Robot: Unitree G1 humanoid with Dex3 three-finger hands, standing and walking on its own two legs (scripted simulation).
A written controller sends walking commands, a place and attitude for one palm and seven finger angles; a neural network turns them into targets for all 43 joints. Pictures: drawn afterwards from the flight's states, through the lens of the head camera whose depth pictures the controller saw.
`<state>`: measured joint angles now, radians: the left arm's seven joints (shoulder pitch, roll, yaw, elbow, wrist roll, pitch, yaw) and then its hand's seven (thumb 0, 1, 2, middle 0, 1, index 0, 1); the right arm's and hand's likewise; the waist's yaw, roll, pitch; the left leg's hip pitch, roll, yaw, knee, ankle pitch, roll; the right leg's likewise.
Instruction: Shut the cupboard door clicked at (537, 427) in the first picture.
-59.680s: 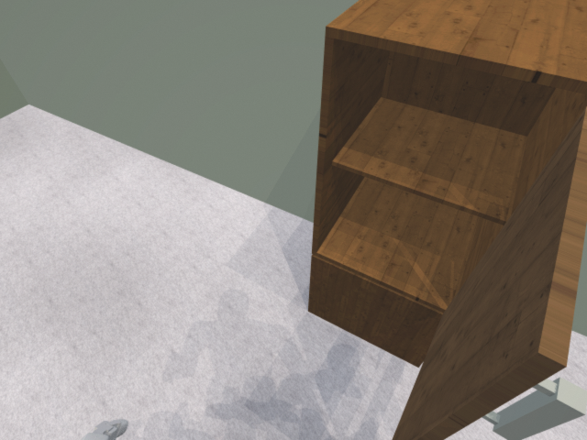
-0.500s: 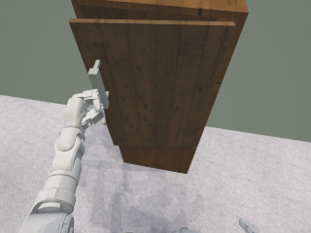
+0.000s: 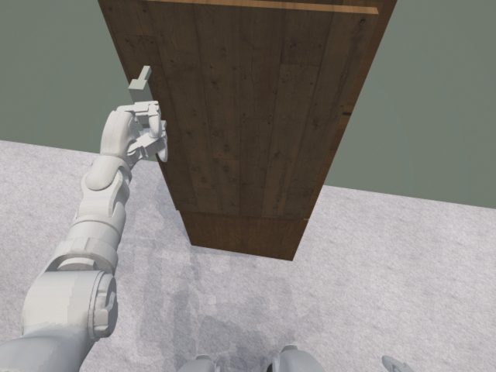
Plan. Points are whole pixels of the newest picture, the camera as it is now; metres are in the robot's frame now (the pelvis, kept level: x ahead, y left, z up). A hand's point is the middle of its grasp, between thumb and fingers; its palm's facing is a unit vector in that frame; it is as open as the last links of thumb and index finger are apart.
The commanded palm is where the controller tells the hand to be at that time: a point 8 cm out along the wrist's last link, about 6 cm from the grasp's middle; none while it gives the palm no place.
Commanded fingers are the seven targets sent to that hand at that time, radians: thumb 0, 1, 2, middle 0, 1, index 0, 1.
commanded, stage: push the door shut along its arc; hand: left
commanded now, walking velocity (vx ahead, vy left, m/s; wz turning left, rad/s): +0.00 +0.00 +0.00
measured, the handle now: (152, 109) +0.54 +0.16 +0.10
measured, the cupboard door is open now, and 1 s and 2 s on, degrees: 5 0 0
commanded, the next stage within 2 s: pull the fist back off the door in 0.50 s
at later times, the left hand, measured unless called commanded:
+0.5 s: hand (171, 129) +0.48 +0.12 +0.10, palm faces -0.24 -0.97 -0.02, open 3.2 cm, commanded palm +0.51 +0.15 +0.10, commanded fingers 0.00 0.90 0.90 -1.30 -1.50 -1.30 -1.50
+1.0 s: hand (181, 126) +0.49 +0.10 +0.10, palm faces -0.02 -1.00 -0.03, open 3.1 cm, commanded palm +0.47 +0.15 +0.10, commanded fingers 0.00 0.90 0.90 -1.30 -1.50 -1.30 -1.50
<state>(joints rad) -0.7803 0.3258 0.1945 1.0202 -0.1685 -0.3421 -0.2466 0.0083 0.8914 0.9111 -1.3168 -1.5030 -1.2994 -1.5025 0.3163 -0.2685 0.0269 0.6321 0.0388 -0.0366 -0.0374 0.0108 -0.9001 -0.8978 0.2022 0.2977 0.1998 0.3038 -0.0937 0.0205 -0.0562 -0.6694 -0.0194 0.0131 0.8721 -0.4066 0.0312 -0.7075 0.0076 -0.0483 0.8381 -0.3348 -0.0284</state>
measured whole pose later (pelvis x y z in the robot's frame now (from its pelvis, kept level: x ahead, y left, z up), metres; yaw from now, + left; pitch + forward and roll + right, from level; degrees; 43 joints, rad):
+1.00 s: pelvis -0.02 +0.00 -0.02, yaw +0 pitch +16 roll -1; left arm -1.02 0.35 0.23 1.25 -0.09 -0.37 -0.04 0.01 0.90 0.90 -1.34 -1.50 -1.31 -1.50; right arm 0.40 -0.27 0.03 0.66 -0.01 -0.07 0.02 0.01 -0.90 -0.90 0.20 0.30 0.20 0.30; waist -0.17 0.03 -0.08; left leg -0.85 -0.01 0.00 0.97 -0.40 0.03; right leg -0.88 0.01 -0.06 0.91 -0.32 -0.03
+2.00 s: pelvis +0.02 +0.00 +0.02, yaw +0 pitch +4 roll -1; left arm -0.11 0.22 0.13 0.23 -0.23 -0.14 -0.16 0.01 0.90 0.90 -1.30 -1.50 -1.30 -1.50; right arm 0.29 -0.25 0.03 0.55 0.07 -0.02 -0.05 0.01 -0.90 -0.90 0.20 0.30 0.20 0.30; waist 0.00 0.05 -0.06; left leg -0.39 -0.02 0.01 0.71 -0.39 0.03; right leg -0.43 0.02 -0.04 0.68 -0.32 -0.02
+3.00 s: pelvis +0.03 +0.01 +0.05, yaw +1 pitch -4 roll +0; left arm 0.44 0.32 0.34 -0.35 -0.08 -0.06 0.11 0.01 0.89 0.90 -0.25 -0.35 -0.25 -0.35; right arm 0.20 -0.24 0.01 0.62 0.02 -0.08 -0.08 0.02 -0.90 -0.90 0.20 0.30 0.20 0.30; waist 0.08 0.08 0.01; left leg -0.09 -0.04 0.00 0.44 -0.27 0.04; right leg -0.13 0.00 -0.05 0.42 -0.22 -0.01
